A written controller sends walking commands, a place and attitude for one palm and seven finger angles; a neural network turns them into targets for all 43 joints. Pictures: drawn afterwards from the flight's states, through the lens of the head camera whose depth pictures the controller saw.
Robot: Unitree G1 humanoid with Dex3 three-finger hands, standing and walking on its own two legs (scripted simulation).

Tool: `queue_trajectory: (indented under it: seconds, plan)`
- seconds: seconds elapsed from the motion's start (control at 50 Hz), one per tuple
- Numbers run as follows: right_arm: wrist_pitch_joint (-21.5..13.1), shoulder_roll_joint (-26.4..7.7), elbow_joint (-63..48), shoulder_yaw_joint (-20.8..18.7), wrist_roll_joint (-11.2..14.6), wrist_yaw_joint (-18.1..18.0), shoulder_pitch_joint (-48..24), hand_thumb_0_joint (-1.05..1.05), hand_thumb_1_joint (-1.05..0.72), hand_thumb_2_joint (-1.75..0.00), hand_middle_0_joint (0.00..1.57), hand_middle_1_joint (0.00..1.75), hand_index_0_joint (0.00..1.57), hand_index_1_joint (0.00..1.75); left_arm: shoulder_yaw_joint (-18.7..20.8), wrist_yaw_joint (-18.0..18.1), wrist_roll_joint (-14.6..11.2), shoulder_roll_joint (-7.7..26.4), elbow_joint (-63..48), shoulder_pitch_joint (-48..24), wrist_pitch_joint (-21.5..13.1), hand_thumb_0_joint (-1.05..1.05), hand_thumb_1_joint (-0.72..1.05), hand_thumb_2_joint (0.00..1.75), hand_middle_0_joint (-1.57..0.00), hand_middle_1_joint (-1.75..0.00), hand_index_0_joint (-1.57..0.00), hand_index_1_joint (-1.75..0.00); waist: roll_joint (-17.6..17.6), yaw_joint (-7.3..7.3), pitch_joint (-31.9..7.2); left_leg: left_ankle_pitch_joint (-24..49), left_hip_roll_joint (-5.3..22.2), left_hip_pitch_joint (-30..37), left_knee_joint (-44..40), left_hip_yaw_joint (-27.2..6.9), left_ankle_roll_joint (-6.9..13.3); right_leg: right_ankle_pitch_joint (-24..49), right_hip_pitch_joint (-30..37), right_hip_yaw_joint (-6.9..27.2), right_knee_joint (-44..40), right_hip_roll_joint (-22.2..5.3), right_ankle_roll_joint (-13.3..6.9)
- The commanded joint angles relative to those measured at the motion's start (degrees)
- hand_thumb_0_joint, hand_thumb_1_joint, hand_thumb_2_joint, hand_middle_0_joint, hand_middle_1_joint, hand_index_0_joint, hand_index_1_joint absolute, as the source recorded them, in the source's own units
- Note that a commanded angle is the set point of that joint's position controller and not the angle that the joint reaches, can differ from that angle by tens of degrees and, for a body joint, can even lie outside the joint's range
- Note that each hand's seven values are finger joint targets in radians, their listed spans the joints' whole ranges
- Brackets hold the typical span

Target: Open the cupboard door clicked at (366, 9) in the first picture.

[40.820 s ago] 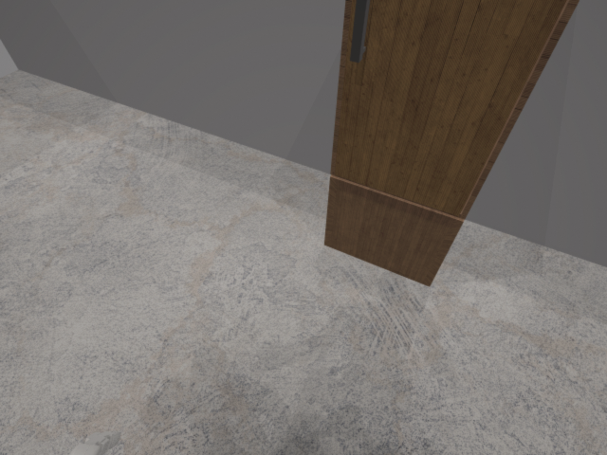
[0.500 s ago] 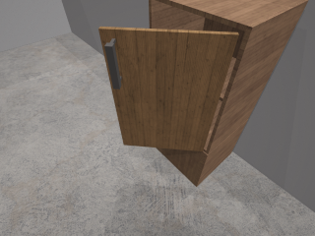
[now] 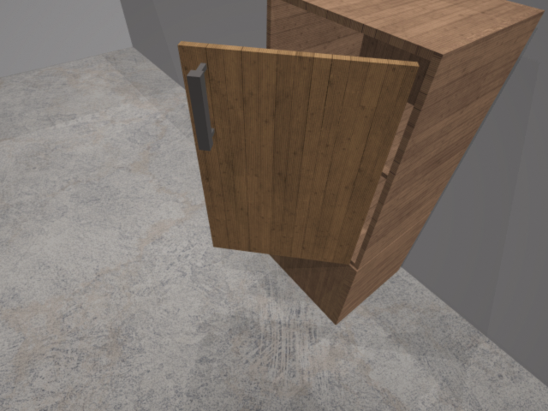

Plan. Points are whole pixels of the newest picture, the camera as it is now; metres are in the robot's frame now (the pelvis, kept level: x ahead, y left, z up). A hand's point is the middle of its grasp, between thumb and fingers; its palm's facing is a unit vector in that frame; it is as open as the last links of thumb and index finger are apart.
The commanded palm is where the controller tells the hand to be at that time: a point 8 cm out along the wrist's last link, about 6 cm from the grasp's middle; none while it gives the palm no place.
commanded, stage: look again from close up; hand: left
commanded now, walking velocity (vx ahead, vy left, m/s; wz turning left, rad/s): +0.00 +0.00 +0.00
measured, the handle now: (204, 108) +0.60 +0.17 +0.14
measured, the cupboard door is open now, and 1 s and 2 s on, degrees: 43 43 43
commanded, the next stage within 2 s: shuffle to correct the standing spot in 0.42 s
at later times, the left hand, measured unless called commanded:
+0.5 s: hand out of the picture -0.01 +0.16 -0.18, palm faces +0.03 -0.99 -0.15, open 7.4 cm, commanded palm none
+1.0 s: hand out of the picture +0.03 +0.16 -0.18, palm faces +0.01 -0.99 -0.14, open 7.4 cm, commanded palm none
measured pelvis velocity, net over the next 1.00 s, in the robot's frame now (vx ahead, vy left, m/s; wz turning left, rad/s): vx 0.05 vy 0.01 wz -0.04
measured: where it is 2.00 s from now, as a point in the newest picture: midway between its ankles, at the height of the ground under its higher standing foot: outside the picture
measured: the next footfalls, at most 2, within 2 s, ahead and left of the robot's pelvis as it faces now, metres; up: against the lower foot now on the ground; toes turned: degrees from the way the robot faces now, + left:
none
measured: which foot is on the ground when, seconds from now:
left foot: down 0.00-1.00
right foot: down 0.00-1.00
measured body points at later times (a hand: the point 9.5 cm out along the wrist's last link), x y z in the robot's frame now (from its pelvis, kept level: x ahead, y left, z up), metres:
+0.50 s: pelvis +0.00 +0.00 +0.00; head +0.00 +0.01 +0.45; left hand -0.01 +0.21 -0.16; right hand -0.01 -0.20 -0.16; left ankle +0.01 +0.09 -0.74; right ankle +0.04 -0.12 -0.74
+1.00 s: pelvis +0.05 +0.01 +0.00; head +0.06 +0.02 +0.45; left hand +0.03 +0.22 -0.17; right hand +0.02 -0.19 -0.16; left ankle +0.01 +0.09 -0.74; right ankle +0.04 -0.12 -0.74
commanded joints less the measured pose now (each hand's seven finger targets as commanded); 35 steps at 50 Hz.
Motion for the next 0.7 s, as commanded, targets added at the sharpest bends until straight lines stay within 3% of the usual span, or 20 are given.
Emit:
queue_trajectory:
  seconds: [0.0, 0.16, 0.5, 0.54, 0.62, 0.68]
  plan:
    - [-1.37, -4.38, -1.38, -1.04, -0.02, -0.66, 2.44, 0.00, -0.90, -0.90, 0.20, 0.30, 0.20, 0.30, 1.00, 0.36, -0.05, 5.26, -1.66, 3.06, -1.08, 0.00, 0.90, 0.90, -0.20, -0.30, -0.20, -0.30, -0.42, 0.28, 3.49, -2.51, 6.39, -5.22, -6.91, -7.19, -0.84, -2.25, 1.72, 6.78, -6.00, -5.03, -1.90]
    - [-1.16, -3.54, -0.35, -1.11, -0.04, -0.84, 2.92, 0.00, -0.90, -0.90, 0.20, 0.30, 0.20, 0.30, 1.06, 0.52, 0.00, 4.68, -1.45, 3.00, -0.82, 0.00, 0.90, 0.90, -0.20, -0.30, -0.20, -0.30, 0.46, 0.53, 5.09, -3.78, 6.67, -6.21, -7.74, -7.58, -1.03, -2.31, 1.83, 6.22, -6.09, -4.65, -1.84]
    - [-1.22, -3.48, -0.35, -1.36, -0.05, -0.95, 2.74, 0.00, -0.90, -0.90, 0.20, 0.30, 0.20, 0.30, 1.26, 0.59, 0.15, 3.62, -1.56, 3.86, -0.76, 0.00, 0.90, 0.90, -0.20, -0.30, -0.20, -0.30, 0.27, 0.37, 4.65, -4.31, 7.09, -5.15, -9.15, -7.94, -0.93, -0.35, 2.10, 5.91, -5.86, -4.37, -1.52]
    - [-1.05, -4.04, -0.05, -1.50, -0.33, -0.94, 3.35, 0.00, -0.90, -0.90, 0.20, 0.30, 0.20, 0.30, 1.46, 0.41, 0.33, 3.68, -1.27, 4.56, -0.68, 0.00, 0.90, 0.90, -0.20, -0.30, -0.20, -0.30, 0.35, 0.37, 3.88, -9.32, 6.81, -4.30, -8.80, -7.39, -0.85, -5.02, 1.61, 6.20, -5.56, -4.08, -2.00]
    - [-0.38, -5.34, -1.29, -2.25, -0.69, -0.65, 2.99, 0.00, -0.90, -0.90, 0.20, 0.30, 0.20, 0.30, 2.61, -0.28, 0.90, 3.91, -2.44, 5.05, 0.01, 0.00, 0.90, 0.90, -0.20, -0.30, -0.20, -0.30, 1.58, 0.91, 7.60, -21.65, 7.60, -8.16, -9.14, -7.88, 0.22, -16.20, -2.25, 7.09, -3.76, -2.82, -3.03]
    - [-0.60, -4.67, -2.42, -2.26, -0.68, -0.55, 2.65, 0.00, -0.90, -0.90, 0.20, 0.30, 0.20, 0.30, 3.02, -0.50, 0.85, 3.82, -2.83, 6.18, -0.21, 0.00, 0.90, 0.90, -0.20, -0.30, -0.20, -0.30, -0.70, 1.26, 8.48, -18.74, 6.83, -8.96, -6.13, -6.66, 0.50, -15.96, -2.75, 10.06, -4.31, -3.54, -4.13]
